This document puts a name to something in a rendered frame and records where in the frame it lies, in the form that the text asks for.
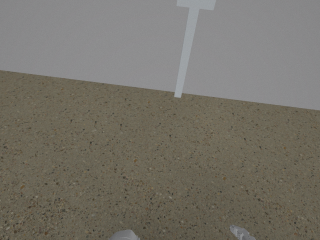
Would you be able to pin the robot left thigh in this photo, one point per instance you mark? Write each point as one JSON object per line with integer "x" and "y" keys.
{"x": 124, "y": 235}

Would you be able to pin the panel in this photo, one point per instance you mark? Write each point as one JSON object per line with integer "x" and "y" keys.
{"x": 193, "y": 12}

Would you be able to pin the robot right hand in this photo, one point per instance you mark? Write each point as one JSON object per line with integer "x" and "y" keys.
{"x": 241, "y": 233}

